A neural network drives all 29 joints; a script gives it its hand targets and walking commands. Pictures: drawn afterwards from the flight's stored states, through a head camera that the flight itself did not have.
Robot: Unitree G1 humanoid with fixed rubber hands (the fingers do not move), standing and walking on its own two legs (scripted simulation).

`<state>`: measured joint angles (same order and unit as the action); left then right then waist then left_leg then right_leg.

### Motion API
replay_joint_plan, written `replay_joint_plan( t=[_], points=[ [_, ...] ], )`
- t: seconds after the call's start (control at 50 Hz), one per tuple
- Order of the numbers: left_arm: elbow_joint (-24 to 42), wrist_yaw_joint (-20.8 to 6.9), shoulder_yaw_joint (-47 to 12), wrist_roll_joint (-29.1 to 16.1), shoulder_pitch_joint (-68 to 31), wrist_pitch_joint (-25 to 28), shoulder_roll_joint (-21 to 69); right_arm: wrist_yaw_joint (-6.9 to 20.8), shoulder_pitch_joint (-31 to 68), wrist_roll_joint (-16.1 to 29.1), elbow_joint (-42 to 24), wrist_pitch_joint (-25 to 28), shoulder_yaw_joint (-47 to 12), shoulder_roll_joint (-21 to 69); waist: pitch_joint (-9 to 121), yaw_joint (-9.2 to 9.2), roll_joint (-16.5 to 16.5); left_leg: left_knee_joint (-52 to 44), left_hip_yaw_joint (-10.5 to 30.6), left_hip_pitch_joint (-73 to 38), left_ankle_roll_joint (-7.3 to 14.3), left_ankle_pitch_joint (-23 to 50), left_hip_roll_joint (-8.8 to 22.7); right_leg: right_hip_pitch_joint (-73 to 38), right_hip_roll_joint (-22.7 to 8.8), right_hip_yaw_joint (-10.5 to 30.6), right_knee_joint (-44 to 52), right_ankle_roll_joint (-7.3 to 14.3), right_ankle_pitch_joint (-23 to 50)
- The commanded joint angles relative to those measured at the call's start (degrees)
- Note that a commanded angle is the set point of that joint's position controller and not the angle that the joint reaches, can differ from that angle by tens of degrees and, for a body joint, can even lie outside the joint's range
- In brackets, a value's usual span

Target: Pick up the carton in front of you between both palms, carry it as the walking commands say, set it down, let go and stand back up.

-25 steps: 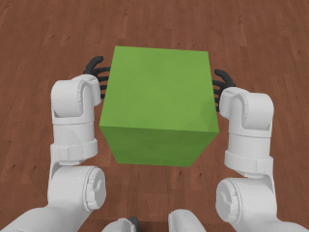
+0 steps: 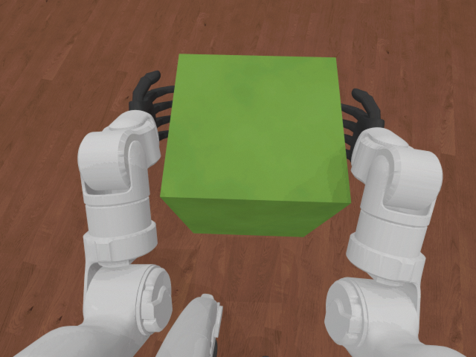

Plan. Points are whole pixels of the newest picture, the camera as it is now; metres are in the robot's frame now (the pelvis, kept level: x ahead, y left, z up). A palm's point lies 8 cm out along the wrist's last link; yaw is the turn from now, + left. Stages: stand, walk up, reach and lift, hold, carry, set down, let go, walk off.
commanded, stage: carry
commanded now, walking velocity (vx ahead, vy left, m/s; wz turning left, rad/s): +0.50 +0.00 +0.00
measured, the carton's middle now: (251, 161) +0.40 +0.04 +0.06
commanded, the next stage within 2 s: none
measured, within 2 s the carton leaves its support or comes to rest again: neither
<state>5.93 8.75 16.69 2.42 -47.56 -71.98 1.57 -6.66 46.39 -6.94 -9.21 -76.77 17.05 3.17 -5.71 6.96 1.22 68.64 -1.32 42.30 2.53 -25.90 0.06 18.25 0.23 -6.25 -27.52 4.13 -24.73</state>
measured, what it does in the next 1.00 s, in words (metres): climbs: left foot 0.04 m higher, then right foot 0.05 m higher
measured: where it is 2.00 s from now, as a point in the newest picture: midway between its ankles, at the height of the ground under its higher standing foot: (275, 82)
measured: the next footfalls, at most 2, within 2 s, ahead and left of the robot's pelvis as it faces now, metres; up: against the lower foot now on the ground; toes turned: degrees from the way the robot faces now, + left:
left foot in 0.12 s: +0.28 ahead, +0.12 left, +0.04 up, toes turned +5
right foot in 0.54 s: +0.55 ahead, -0.08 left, +0.08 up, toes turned -8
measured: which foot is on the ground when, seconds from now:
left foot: up 0.00-0.10, down 0.12-0.56, up 0.58-0.90, down 0.92-1.00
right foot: down 0.00-0.16, up 0.18-0.52, down 0.54-0.92, up 0.94-1.00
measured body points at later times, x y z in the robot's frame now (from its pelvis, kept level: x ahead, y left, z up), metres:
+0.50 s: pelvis +0.33 +0.03 +0.04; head +0.38 +0.04 +0.48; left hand +0.75 +0.16 +0.20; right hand +0.72 -0.15 +0.20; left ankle +0.23 +0.11 -0.70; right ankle +0.48 -0.08 -0.64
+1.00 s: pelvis +0.66 +0.04 +0.09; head +0.69 +0.04 +0.53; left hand +1.06 +0.19 +0.25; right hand +1.04 -0.11 +0.24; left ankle +0.73 +0.12 -0.62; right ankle +0.53 -0.07 -0.57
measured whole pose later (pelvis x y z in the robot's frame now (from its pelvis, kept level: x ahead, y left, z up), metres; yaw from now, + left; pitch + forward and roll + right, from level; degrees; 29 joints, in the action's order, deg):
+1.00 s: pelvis +0.66 +0.04 +0.09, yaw -1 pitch +4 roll +1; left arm -8.7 7.8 16.3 3.1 -49.7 -74.1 -2.6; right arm -7.1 48.7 -7.0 6.1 -77.2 14.0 1.7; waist 1.9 -1.7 1.1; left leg 41.5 -7.8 31.2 3.3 -23.9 -0.8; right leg 21.7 -1.8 -0.9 -63.0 1.1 -31.6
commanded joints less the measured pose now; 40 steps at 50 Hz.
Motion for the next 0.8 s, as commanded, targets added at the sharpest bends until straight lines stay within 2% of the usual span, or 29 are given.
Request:
replay_joint_plan(
  t=[0.0,0.02,0.06,0.08,0.1,0.12,0.14,0.16,0.18,0.2,0.22,0.24,0.26,0.34,0.4,0.44,0.46,0.48,0.5,0.52,0.54,0.56,0.58,0.6,0.62,0.66,0.68,0.74,0.78],
  points=[
    [0.6,-16.8,-42.3,-29.4,-41.9,-3.5,58.7,8.2,37.7,16.9,1.2,2.4,-36.3,45.8,33.6,-1.95,4.8,-14.8,-2.2,1.1,-0.5,3.0,0.9,-27.2,-13.7,14.4,5.0,8.8,30.1],
    [-1.8,-17.0,-41.6,-29.0,-40.9,-3.8,58.4,8.3,37.7,16.9,2.4,2.1,-36.2,45.6,32.2,-2.34,6.3,-20.4,-4.1,-3.5,-0.4,5.7,0.0,-23.7,-12.6,11.4,5.4,7.8,31.5],
    [-6.6,-17.4,-40.0,-27.9,-39.2,-4.2,58.1,8.8,38.5,17.8,5.0,1.5,-36.2,46.1,31.0,-3.67,9.1,-28.0,-10.3,-13.6,0.3,5.8,-3.5,-18.5,-11.9,6.8,3.9,5.9,37.2],
    [-8.8,-17.5,-39.2,-27.4,-38.9,-4.3,58.4,9.2,38.8,18.4,6.8,1.3,-36.3,47.0,32.4,-6.59,9.0,-31.1,-12.7,-23.2,1.3,8.6,-5.3,-15.0,-11.8,3.9,-1.5,4.5,44.3],
    [-10.7,-17.6,-38.6,-26.8,-38.6,-4.5,58.8,9.7,38.4,19.4,9.1,1.3,-36.1,47.7,36.1,-10.14,6.2,-34.2,-13.0,-37.0,2.7,10.6,-6.0,-10.2,-10.1,-0.1,-10.3,2.1,48.6],
    [-12.0,-17.7,-37.8,-25.7,-39.0,-4.5,58.8,10.3,38.4,20.8,10.4,1.3,-36.1,48.9,40.3,-13.54,0.6,-36.1,-1.7,-51.5,4.1,5.4,1.0,-0.4,-8.4,-0.1,-22.6,-0.4,33.6],
    [-12.9,-17.9,-36.3,-25.1,-38.9,-4.8,59.9,10.8,39.7,21.8,11.4,1.8,-35.8,49.0,43.7,-13.13,-19.2,-45.1,33.6,-60.4,13.6,1.1,17.7,16.2,0.7,1.5,-39.5,-3.6,7.8],
    [-13.2,-17.7,-35.6,-23.7,-41.0,-4.6,58.8,11.5,41.5,23.7,11.3,1.7,-36.7,52.4,39.3,-12.84,-17.3,-49.8,43.7,-60.4,16.3,11.4,19.4,25.2,3.7,6.5,-51.2,-3.1,-6.3],
    [-13.9,-17.2,-34.5,-22.9,-41.0,-4.3,60.0,12.3,44.7,26.3,9.2,1.6,-37.7,54.9,35.9,-12.12,-9.3,-45.6,37.0,-58.1,15.9,21.0,19.0,29.5,1.1,8.4,-57.8,-1.9,-4.2],
    [-13.4,-16.5,-32.9,-21.6,-40.7,-3.9,59.4,13.0,48.6,29.1,7.1,1.9,-38.9,57.7,34.4,-12.34,-2.2,-42.2,30.4,-54.9,14.2,30.1,18.0,30.9,-0.7,8.2,-58.9,-1.6,-1.8],
    [-13.2,-15.8,-32.1,-20.7,-39.6,-3.8,59.6,13.4,52.1,31.8,5.3,2.0,-39.7,60.2,33.7,-11.36,-0.7,-41.9,25.8,-52.6,11.8,30.8,16.3,31.2,-1.7,8.2,-56.9,-1.2,-0.2],
    [-12.3,-14.9,-31.1,-19.7,-39.2,-3.5,59.0,13.7,55.2,34.0,3.4,2.1,-40.5,62.0,34.2,-10.34,-2.0,-43.0,21.8,-51.5,9.9,26.8,14.8,30.1,-2.3,8.2,-53.8,-0.8,1.5],
    [-11.2,-14.1,-30.8,-18.9,-39.3,-3.4,58.6,13.8,56.9,35.5,2.2,2.3,-40.6,63.1,34.7,-10.00,-4.1,-44.1,19.9,-51.2,8.9,23.4,14.1,29.2,-2.4,7.6,-51.3,-0.7,2.2],
    [-8.0,-11.5,-30.6,-16.9,-39.5,-3.3,56.2,13.8,57.0,37.0,0.3,1.9,-38.7,61.8,33.7,-10.98,-6.3,-46.8,15.8,-53.8,10.9,24.0,14.6,34.1,-2.7,4.3,-44.8,-1.9,2.1],
    [-8.3,-10.9,-31.7,-16.3,-38.3,-4.2,54.9,13.6,52.8,34.9,2.7,1.2,-37.4,59.3,31.6,-11.21,-7.3,-48.4,9.5,-52.3,10.6,27.7,13.0,31.4,-3.0,1.8,-31.4,-2.0,3.0],
    [-9.9,-11.2,-32.9,-16.9,-37.8,-4.7,55.0,13.5,49.8,32.9,5.7,0.7,-36.7,57.8,30.2,-10.86,-9.4,-48.8,4.7,-49.3,9.1,33.1,11.6,24.3,-1.1,-2.5,-21.4,-1.2,5.1],
    [-10.9,-11.5,-33.2,-17.3,-37.7,-4.8,55.4,13.5,48.8,31.9,7.0,0.6,-36.4,57.4,30.1,-9.99,-10.4,-47.5,1.8,-47.4,8.0,39.3,11.1,18.8,0.8,-5.3,-17.1,-0.6,5.2],
    [-12.0,-12.0,-33.4,-17.9,-37.9,-4.9,55.9,13.5,47.9,31.0,8.4,0.5,-35.9,57.0,31.3,-8.29,-11.6,-43.1,-0.3,-46.0,6.8,50.7,11.0,11.7,3.7,-8.5,-14.7,0.1,4.7],
    [-13.7,-12.5,-33.6,-18.6,-37.6,-4.7,56.9,13.5,47.3,30.2,9.7,0.4,-35.5,56.9,34.3,-4.92,-11.2,-33.9,-4.5,-43.1,4.5,61.2,10.3,-0.1,6.1,-10.7,-9.7,1.1,8.1],
    [-14.6,-13.1,-33.5,-19.6,-37.2,-4.4,57.6,13.6,46.6,29.3,10.7,0.6,-35.3,56.6,39.9,-1.43,-8.5,-22.8,-6.3,-35.0,1.7,55.0,8.7,-17.8,4.4,-6.6,-6.5,2.1,10.5],
    [-15.0,-13.8,-33.7,-20.4,-37.2,-3.9,58.2,13.7,46.9,28.6,10.8,0.7,-34.8,57.2,47.3,-0.42,3.7,-7.0,-4.5,-17.7,-1.3,32.0,4.8,-34.7,-12.7,22.9,-1.6,9.0,-6.8],
    [-14.3,-14.3,-34.6,-21.7,-38.7,-3.2,60.4,13.7,48.5,28.0,9.5,0.8,-34.5,56.9,45.6,0.24,17.4,7.5,-1.0,-3.4,-2.4,-2.7,-6.3,-38.8,-19.8,47.9,8.2,16.3,5.7],
    [-11.8,-14.8,-34.5,-23.4,-41.8,-3.2,60.9,13.3,50.6,26.8,9.7,1.4,-33.5,57.1,42.1,-0.76,10.8,17.4,5.1,2.8,-0.5,-2.8,-3.4,-37.8,-19.4,44.4,5.1,16.4,15.3],
    [-9.8,-15.4,-36.4,-25.9,-43.7,-3.2,64.1,12.4,47.7,25.5,9.0,1.5,-33.1,56.7,39.4,-0.35,3.7,20.0,5.6,5.4,0.2,-1.4,-1.8,-34.3,-18.4,37.3,0.9,15.0,25.2],
    [-6.8,-15.8,-37.8,-28.1,-47.5,-2.9,65.7,11.5,47.4,24.3,8.2,1.8,-32.1,55.8,37.9,-0.97,-0.4,17.9,4.9,6.1,0.9,-0.5,0.2,-31.6,-17.3,31.3,-0.5,12.4,28.5],
    [-2.7,-16.1,-39.6,-31.2,-51.2,-2.4,67.2,9.9,45.6,21.9,7.1,2.2,-31.1,54.0,38.1,-2.64,0.1,11.7,4.7,4.6,1.3,1.7,1.9,-28.6,-15.2,25.6,1.4,9.5,21.7],
    [-1.4,-16.2,-40.0,-32.1,-51.7,-2.2,67.2,9.3,44.9,20.9,6.2,2.5,-31.0,52.8,38.1,-2.65,1.3,9.2,3.7,4.5,1.2,1.4,1.9,-28.2,-15.2,24.5,2.4,9.3,19.0],
    [0.1,-16.1,-39.7,-32.3,-50.7,-2.3,64.9,8.1,43.4,19.0,4.9,2.7,-31.6,50.3,36.3,-2.13,2.5,0.1,1.0,6.6,0.3,-0.7,2.6,-27.7,-16.0,20.7,4.6,10.6,18.3],
    [-1.1,-16.0,-39.3,-31.5,-49.1,-2.8,63.2,7.9,42.1,18.2,5.2,2.3,-32.4,49.0,34.7,-2.17,3.5,-11.3,-0.1,2.3,-0.2,1.6,3.4,-24.4,-15.2,15.8,5.5,9.8,19.0]
  ],
)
